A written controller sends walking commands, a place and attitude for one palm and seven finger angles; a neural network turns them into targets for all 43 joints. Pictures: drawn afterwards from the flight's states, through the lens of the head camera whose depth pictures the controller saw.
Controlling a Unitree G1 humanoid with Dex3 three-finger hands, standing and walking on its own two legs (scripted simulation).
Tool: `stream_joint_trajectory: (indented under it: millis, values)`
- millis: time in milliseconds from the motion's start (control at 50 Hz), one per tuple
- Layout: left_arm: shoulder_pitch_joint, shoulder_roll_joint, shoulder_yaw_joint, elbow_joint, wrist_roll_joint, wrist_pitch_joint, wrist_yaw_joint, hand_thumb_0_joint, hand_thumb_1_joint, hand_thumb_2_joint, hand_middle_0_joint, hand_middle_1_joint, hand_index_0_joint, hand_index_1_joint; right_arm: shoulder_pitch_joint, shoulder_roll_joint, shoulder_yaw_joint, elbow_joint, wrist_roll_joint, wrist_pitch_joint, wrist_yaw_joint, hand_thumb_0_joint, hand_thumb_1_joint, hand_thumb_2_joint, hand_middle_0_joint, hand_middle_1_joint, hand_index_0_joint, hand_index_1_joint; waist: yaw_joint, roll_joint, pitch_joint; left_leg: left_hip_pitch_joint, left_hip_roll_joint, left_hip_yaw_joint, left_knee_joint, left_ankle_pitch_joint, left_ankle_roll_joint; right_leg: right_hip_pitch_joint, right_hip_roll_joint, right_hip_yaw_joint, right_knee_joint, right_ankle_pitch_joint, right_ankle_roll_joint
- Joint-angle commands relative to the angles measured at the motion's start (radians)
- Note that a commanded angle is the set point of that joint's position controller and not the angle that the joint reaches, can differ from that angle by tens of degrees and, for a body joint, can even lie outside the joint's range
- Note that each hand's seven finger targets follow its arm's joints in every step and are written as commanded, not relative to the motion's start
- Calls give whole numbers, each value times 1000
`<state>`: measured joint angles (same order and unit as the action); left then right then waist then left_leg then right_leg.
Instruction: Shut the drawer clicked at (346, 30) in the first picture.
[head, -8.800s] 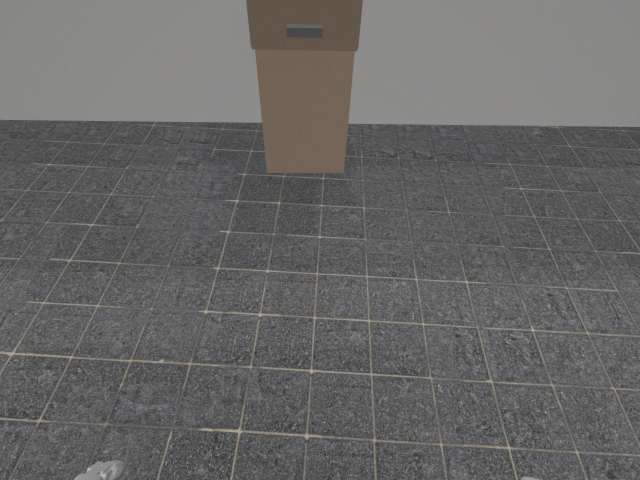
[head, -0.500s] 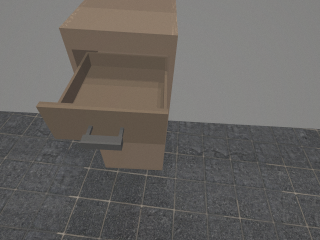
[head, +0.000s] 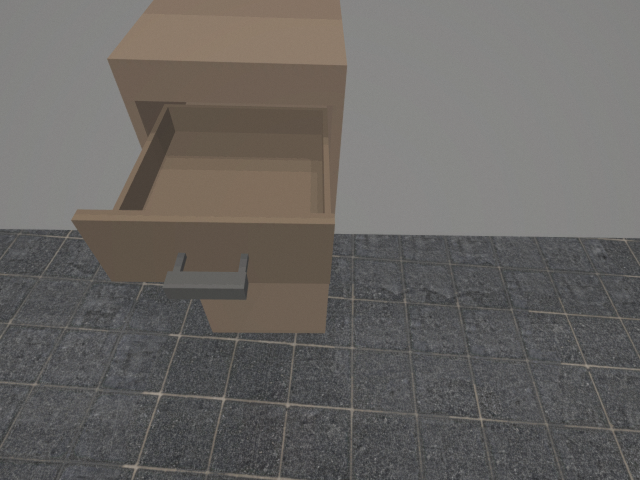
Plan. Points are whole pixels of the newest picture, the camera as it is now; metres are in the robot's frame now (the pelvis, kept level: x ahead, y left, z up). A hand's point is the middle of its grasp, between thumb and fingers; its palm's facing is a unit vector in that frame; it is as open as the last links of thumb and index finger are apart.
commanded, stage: look again from close up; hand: left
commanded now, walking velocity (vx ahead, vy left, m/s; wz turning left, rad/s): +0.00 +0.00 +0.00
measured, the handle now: (210, 272) +0.37 +0.18 +0.03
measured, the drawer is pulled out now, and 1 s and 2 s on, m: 0.29 0.29 0.29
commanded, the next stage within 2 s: shuffle to correct the standing spot in 0.44 s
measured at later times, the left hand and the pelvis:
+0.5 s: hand out of the picture +0.00 +0.15 -0.18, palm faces +0.00 -0.98 -0.17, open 7.3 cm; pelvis +0.01 -0.01 +0.00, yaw -1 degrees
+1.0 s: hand out of the picture +0.02 +0.14 -0.19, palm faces +0.07 -0.98 -0.16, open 7.3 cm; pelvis +0.08 -0.02 -0.01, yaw +1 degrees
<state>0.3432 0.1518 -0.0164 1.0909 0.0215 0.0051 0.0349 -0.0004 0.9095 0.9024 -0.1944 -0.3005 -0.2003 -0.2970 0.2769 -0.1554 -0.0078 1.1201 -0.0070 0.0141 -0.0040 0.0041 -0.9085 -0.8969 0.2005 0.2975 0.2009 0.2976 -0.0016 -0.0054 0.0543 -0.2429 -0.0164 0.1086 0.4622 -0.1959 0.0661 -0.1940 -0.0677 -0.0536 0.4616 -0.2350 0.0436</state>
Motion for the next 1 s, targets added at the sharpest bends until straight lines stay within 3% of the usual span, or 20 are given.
stream_joint_trajectory:
  millis: [0,120,260,380,520,560,620,660,720,780,840,880,920,940,980]
  values:
    - [69,79,19,-22,-2,-15,14,0,900,900,-200,-300,-200,-300,32,-111,-21,-27,-3,-18,-11,0,-900,-900,200,300,200,300,-1,15,40,-24,135,-175,-176,-164,-18,-58,-35,51,-79,-38,-50]
    - [73,65,20,-18,-2,-19,16,0,900,900,-200,-300,-200,-300,39,-94,-20,-16,-2,-20,-12,0,-900,-900,200,300,200,300,-3,-9,39,-14,126,-156,-152,-121,-21,-65,-41,63,-87,-20,-52]
    - [66,62,23,-20,-3,-22,17,0,900,900,-200,-300,-200,-300,48,-83,-17,-8,-2,-25,-14,0,-900,-900,200,300,200,300,-4,5,21,14,126,-143,-137,-49,-23,-57,-42,67,-79,22,-54]
    - [57,66,25,-22,-2,-20,17,0,900,900,-200,-300,-200,-300,45,-84,-17,-7,-1,-21,-13,0,-900,-900,200,300,200,300,-6,-2,46,12,125,-139,-140,-70,-27,-74,-40,71,-93,-5,-54]
    - [58,66,23,-19,-4,-24,16,0,900,900,-200,-300,-200,-300,44,-82,-14,-2,-1,-24,-14,0,-900,-900,200,300,200,300,-7,-13,16,41,124,-129,-126,-13,-29,-59,-45,80,-95,37,-55]
    - [59,68,26,-17,-1,-21,13,0,900,900,-200,-300,-200,-300,52,-88,-15,4,-5,-21,-13,0,-900,-900,200,300,200,300,-9,2,16,31,123,-142,-140,-150,-24,-66,-38,60,-92,-96,-54]
    - [60,72,35,-30,6,-9,4,0,900,900,-200,-300,-200,-300,48,-108,-26,-8,-10,-7,-11,0,-900,-900,200,300,200,300,-6,31,86,-55,136,-191,-180,-382,-8,-117,-18,38,-76,-278,-54]
    - [77,68,40,-34,7,-10,-2,0,900,900,-200,-300,-200,-300,49,-112,-30,-20,-12,-8,-13,0,-900,-900,200,300,200,300,-1,31,97,-85,140,-214,-175,-404,4,-112,-16,33,-60,-283,-60]
    - [100,61,44,-33,5,-17,-6,0,900,900,-200,-300,-200,-300,60,-98,-31,-29,-11,-16,-13,0,-900,-900,200,300,200,300,1,6,90,-85,125,-197,-123,-361,9,-103,-32,51,-70,-277,-76]
    - [116,69,48,-27,2,-24,-8,0,900,900,-200,-300,-200,-300,81,-80,-24,-30,-8,-29,-14,0,-900,-900,200,300,200,300,-1,-25,65,-68,104,-152,-49,-252,6,-68,-54,74,-73,-219,-96]
    - [144,82,56,-9,-2,-30,-6,0,900,900,-200,-300,-200,-300,77,-66,-14,-35,-7,-44,-17,0,-900,-900,200,300,200,300,6,-94,42,-99,71,-68,76,-51,-5,33,-86,97,-54,-38,-116]
    - [160,91,61,1,-3,-30,-4,0,900,900,-200,-300,-200,-300,75,-61,-9,-35,-5,-52,-20,0,-900,-900,200,300,200,300,7,-82,20,-95,63,-39,119,53,-11,81,-95,87,-12,131,-123]
    - [153,72,56,6,-2,-27,6,0,900,900,-200,-300,-200,-300,96,-68,-3,-15,-3,-54,-31,0,-900,-900,200,300,200,300,-8,-5,-6,22,95,-65,88,354,-18,56,-67,19,88,431,-92]
    - [138,64,49,0,-3,-27,12,0,900,900,-200,-300,-200,-300,134,-85,-4,3,-1,-52,-39,0,-900,-900,200,300,200,300,-22,58,-42,123,120,-92,84,585,-12,17,-47,-17,140,472,-66]
    - [99,58,43,-18,-14,-22,25,0,900,900,-200,-300,-200,-300,156,-117,-11,15,6,-42,-54,0,-900,-900,200,300,200,300,-24,126,-41,216,178,-151,86,1007,10,-37,-13,-30,136,339,-32]
